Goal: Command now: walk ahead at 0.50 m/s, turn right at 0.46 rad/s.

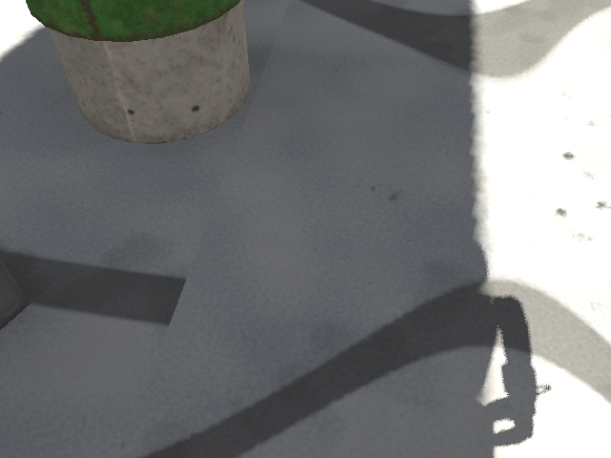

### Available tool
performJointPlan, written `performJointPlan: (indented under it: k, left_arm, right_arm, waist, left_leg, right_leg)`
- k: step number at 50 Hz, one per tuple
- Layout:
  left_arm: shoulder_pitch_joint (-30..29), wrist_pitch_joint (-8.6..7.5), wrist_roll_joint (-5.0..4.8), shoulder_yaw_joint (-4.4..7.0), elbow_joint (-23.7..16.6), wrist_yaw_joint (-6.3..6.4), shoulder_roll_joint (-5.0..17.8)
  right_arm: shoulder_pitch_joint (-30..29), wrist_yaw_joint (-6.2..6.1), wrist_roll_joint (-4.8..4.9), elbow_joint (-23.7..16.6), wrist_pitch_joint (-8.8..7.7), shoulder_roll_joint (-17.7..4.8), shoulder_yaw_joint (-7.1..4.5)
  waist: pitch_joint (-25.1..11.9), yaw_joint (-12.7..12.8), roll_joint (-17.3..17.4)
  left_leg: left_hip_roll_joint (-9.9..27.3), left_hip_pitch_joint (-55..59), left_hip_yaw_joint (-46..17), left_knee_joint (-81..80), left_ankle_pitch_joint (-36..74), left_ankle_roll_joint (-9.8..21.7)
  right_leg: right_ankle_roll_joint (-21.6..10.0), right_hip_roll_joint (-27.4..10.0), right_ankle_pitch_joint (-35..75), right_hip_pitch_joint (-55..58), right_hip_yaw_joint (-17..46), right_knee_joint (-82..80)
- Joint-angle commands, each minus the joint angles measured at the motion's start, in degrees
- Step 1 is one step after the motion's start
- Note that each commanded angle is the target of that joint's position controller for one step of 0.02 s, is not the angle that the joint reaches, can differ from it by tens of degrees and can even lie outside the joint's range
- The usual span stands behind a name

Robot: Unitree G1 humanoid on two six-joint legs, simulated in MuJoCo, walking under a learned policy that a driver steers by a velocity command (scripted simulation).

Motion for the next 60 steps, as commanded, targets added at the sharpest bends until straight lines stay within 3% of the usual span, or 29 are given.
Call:
performJointPlan:
  k: [1,3,6,8,11,13,15,16,17,18,19,20,22,24,28,32,37,40,41,42,43,44,45,46,47,48,52,57,60]
  left_arm:
    - [-0.3,1.27,0.39,0.38,-7.8,0.82,-3.4]
    - [-5.9,1.17,2.28,0.76,-11.1,0.1,-1.7]
    - [-14.5,0.38,3.44,0.04,-15.6,-2.22,-1.0]
    - [-18.9,0.86,2.79,-0.09,-18.5,-3.5,0.3]
    - [-23.0,1.82,1.95,0.23,-21.8,-4.19,1.5]
    - [-20.8,1.96,2.01,1.68,-22.8,-4.15,4.6]
    - [-5.8,1.47,1.45,5.02,-18.6,-4.32,10.3]
    - [-1.2,1.11,0.76,6.4,-17.1,-3.82,17.7]
    - [4.1,0.36,1.95,5.59,-18.5,-3.64,18.4]
    - [4.1,-0.18,3.42,4.4,-17.6,-3.63,14.1]
    - [-1.8,-0.83,3.04,4.02,-18.1,-3.49,13.1]
    - [-8.5,-1.27,2.35,3.6,-19.4,-3.65,11.8]
    - [-12.7,-1.42,2.58,2.95,-19.5,-4.06,9.2]
    - [-11.2,-2.08,1.94,2.81,-18.6,-3.95,8.6]
    - [-4.9,-2.53,1.7,3.02,-14.7,-2.32,9.3]
    - [-1.8,-2.73,2.22,3.46,-12.3,-1.51,10.1]
    - [2.6,-2.59,2.05,3.57,-8.9,-1.56,9.6]
    - [1.7,-2.0,2.21,3.75,-8.8,-1.61,10.9]
    - [0.4,-1.91,2.7,3.27,-9.1,-1.92,10.1]
    - [-3.0,-2.17,3.03,2.77,-10.5,-2.49,9.9]
    - [2.1,-3.3,3.26,1.45,-10.6,-3.05,5.8]
    - [6.1,-3.93,2.67,0.57,-8.9,-3.53,5.6]
    - [1.7,-4.32,1.44,1.82,-10.0,-3.57,10.6]
    - [-5.0,-4.38,1.23,1.89,-12.2,-3.36,11.7]
    - [-9.2,-4.11,2.25,2.11,-13.4,-3.08,11.0]
    - [-9.6,-3.67,3.2,2.5,-13.7,-2.63,10.5]
    - [-9.2,-2.7,3.29,1.83,-14.4,-2.03,6.3]
    - [-19.3,-2.85,3.11,0.93,-16.3,-2.5,4.8]
    - [-25.1,-2.81,2.38,0.71,-17.9,-3.23,5.5]
  right_arm:
    - [0.0,-1.17,-0.81,-1.0,-0.39,-3.4,-0.6]
    - [-0.8,-2.69,-1.91,-1.9,-0.62,-4.1,-0.88]
    - [3.1,-5.03,-0.36,-2.2,-1.18,-8.0,-2.45]
    - [5.3,-5.56,0.6,-1.8,-1.1,-11.0,-3.94]
    - [10.5,-5.07,2.1,-0.3,-0.46,-11.2,-5.27]
    - [8.5,-4.45,1.83,-1.1,-0.18,-12.3,-5.42]
    - [8.9,-3.47,-0.09,-0.7,-0.33,-12.0,-4.68]
    - [11.4,-2.54,-2.49,-3.7,-1.56,-6.0,-2.79]
    - [11.3,-0.92,-1.12,-6.2,-4.77,-6.7,-2.09]
    - [3.7,-0.43,1.69,-7.0,-6.01,-11.1,-3.71]
    - [-0.3,-1.09,1.28,-8.3,-6.21,-9.7,-3.35]
    - [-0.6,-1.96,-0.46,-7.8,-5.76,-9.0,-3.37]
    - [3.6,-2.5,-1.06,-6.8,-3.53,-8.2,-4.03]
    - [3.0,-2.34,-1.11,-7.4,-2.14,-6.9,-4.12]
    - [-7.1,-2.44,-1.76,-10.9,-2.29,-5.2,-3.63]
    - [-14.8,-0.87,-0.62,-12.5,-2.86,-4.8,-3.41]
    - [-19.8,0.23,-0.48,-14.9,-3.61,-5.6,-2.91]
    - [-15.2,0.95,-0.92,-14.3,-4.4,-7.7,-3.46]
    - [-9.4,0.98,-0.88,-12.9,-4.37,-9.0,-4.07]
    - [1.6,0.87,-1.57,-10.4,-4.31,-11.1,-4.73]
    - [12.7,-0.04,-2.12,-8.5,-3.74,-15.2,-6.01]
    - [15.2,-0.08,-0.35,-6.4,-2.92,-13.1,-5.35]
    - [11.0,-0.48,0.51,-7.2,-2.29,-10.2,-4.51]
    - [5.5,-0.68,0.18,-8.7,-2.03,-8.6,-3.92]
    - [1.8,-0.45,-0.07,-9.1,-1.99,-7.3,-3.21]
    - [0.3,-0.35,-0.64,-9.3,-2.34,-6.4,-2.73]
    - [2.4,-0.32,-0.59,-7.4,-2.83,-8.5,-3.23]
    - [6.4,-0.99,0.38,-6.0,-2.21,-10.8,-3.8]
    - [10.1,-0.84,0.9,-4.7,-1.83,-11.3,-3.78]
  waist:
    - [3.5,1.1,2.9]
    - [3.9,0.5,7.5]
    - [2.6,-1.7,6.3]
    - [2.1,-2.6,6.0]
    - [5.0,-4.0,2.9]
    - [2.9,-1.8,4.3]
    - [-5.1,6.3,2.2]
    - [-9.3,3.7,-15.2]
    - [-23.8,4.0,-17.7]
    - [-18.0,6.0,-9.9]
    - [-9.8,3.5,-6.7]
    - [-6.0,-0.3,-0.8]
    - [-5.5,-5.3,-0.8]
    - [-5.2,-6.0,-1.2]
    - [-1.9,-3.2,-2.3]
    - [0.8,0.0,-4.5]
    - [3.5,2.2,-3.9]
    - [-0.9,-0.8,-5.8]
    - [-4.8,-4.5,-5.1]
    - [-11.8,-9.8,-4.6]
    - [-22.4,-10.8,5.5]
    - [-26.6,-10.2,15.4]
    - [-17.5,-10.2,9.9]
    - [-9.8,-9.3,5.2]
    - [-3.5,-7.5,1.5]
    - [-1.6,-5.5,1.4]
    - [-0.3,-3.1,3.7]
    - [0.0,-5.9,3.4]
    - [1.2,-8.2,4.0]
  left_leg:
    - [18.8,0.1,-14.7,-14.7,17.9,7.2]
    - [15.5,-3.2,-7.0,-17.2,15.9,6.4]
    - [16.2,1.3,-3.7,-17.1,22.7,7.1]
    - [18.2,5.7,-2.4,-18.8,24.2,7.1]
    - [18.4,13.5,0.3,-16.8,20.8,5.6]
    - [17.7,15.6,3.9,-10.8,39.1,4.3]
    - [12.9,7.4,8.3,13.1,42.7,0.8]
    - [4.0,-16.9,7.3,39.9,3.1,-3.2]
    - [-2.6,-26.2,-7.9,51.3,-16.6,-3.1]
    - [-0.9,-34.1,-11.2,52.0,-12.3,-1.3]
    - [1.2,-36.2,-10.4,47.0,-7.4,-0.2]
    - [3.9,-29.6,-10.5,40.4,-2.7,0.1]
    - [6.4,-18.1,-10.0,33.1,0.4,0.1]
    - [5.6,-16.7,-8.8,29.9,3.6,-0.5]
    - [3.7,-18.3,-7.6,12.7,16.7,-1.5]
    - [0.6,-12.3,-5.7,-0.9,30.0,-0.2]
    - [0.8,-20.4,-6.1,-6.6,20.5,2.4]
    - [-2.7,-9.9,-3.2,-8.5,13.5,5.1]
    - [-4.2,-0.1,-2.1,-9.4,15.0,6.5]
    - [1.2,17.3,-7.3,-6.4,20.4,10.1]
    - [15.0,42.7,-26.3,-4.3,24.2,19.0]
    - [22.7,49.6,-44.1,-11.2,17.6,23.2]
    - [20.3,42.6,-40.6,-13.8,5.5,19.5]
    - [18.1,32.9,-33.4,-16.5,3.3,16.7]
    - [15.5,22.6,-28.1,-19.8,5.1,15.3]
    - [13.5,16.9,-25.2,-21.7,8.5,14.2]
    - [10.9,10.2,-17.4,-25.5,19.9,14.3]
    - [7.1,9.8,-9.7,-25.0,24.1,10.4]
    - [8.8,13.9,-10.7,-24.0,20.3,10.1]
  right_leg:
    - [-0.4,-4.7,14.5,-11.8,3.6,-13.6]
    - [0.4,-4.8,21.8,-6.5,1.0,-32.9]
    - [0.1,-5.0,33.3,-2.2,-0.5,-53.7]
    - [-1.1,-4.1,31.2,0.7,-3.3,-56.9]
    - [-4.1,-2.5,22.4,0.4,-5.6,-63.1]
    - [-6.5,0.7,14.9,9.5,-9.1,-66.2]
    - [-10.3,5.3,19.6,34.9,-9.5,-71.2]
    - [-18.6,-7.9,19.8,54.6,17.8,-76.3]
    - [-25.9,-18.5,8.7,65.5,47.1,-90.7]
    - [-22.3,-17.1,8.2,65.1,42.7,-92.9]
    - [-19.3,-15.4,14.3,56.0,34.6,-91.7]
    - [-16.7,-12.8,22.4,43.9,26.7,-91.4]
    - [-13.7,-9.0,31.1,32.3,17.5,-92.7]
    - [-13.7,-8.0,38.3,29.2,13.1,-94.1]
    - [-11.7,-6.0,40.9,29.4,7.6,-96.4]
    - [-8.7,-5.3,31.8,28.3,6.6,-97.9]
    - [-10.4,-10.0,36.0,43.0,9.7,-93.1]
    - [-9.3,-9.8,57.7,45.6,9.0,-85.1]
    - [-8.3,-7.7,66.6,44.4,7.8,-78.6]
    - [-6.9,-5.5,63.7,35.5,6.7,-67.0]
    - [-2.4,2.8,38.9,14.4,2.9,-44.2]
    - [-0.9,6.9,-4.6,2.2,4.6,-31.1]
    - [-1.8,2.6,-2.2,-4.4,6.1,-27.1]
    - [-2.0,-0.7,3.2,-5.7,3.4,-28.9]
    - [-1.7,-2.8,6.8,-4.5,1.1,-34.1]
    - [-1.5,-4.5,9.0,-1.3,0.8,-38.1]
    - [0.2,-6.8,13.9,1.3,-1.6,-48.4]
    - [0.6,-4.3,30.9,6.1,-4.0,-68.8]
    - [0.5,-3.2,33.3,6.5,-4.2,-75.0]
Keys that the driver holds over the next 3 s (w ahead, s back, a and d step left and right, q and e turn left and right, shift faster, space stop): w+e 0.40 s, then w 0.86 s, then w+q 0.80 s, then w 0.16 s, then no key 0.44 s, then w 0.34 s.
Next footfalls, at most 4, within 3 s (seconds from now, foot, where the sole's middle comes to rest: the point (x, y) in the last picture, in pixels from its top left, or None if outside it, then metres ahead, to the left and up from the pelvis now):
0.30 right None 0.33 -0.18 -0.77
0.84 left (387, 373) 0.69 -0.11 -0.77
1.34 right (515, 317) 0.86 -0.43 -0.77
1.90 left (422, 218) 1.17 -0.22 -0.77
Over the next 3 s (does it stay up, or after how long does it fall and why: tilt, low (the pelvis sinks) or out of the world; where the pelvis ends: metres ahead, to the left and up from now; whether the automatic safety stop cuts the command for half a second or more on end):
stays up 1.44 -0.29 0.01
